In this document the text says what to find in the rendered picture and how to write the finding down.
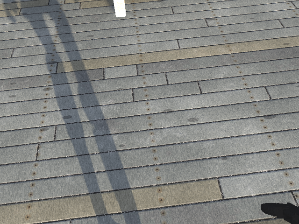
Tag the robot right hand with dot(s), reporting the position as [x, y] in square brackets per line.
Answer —
[288, 211]

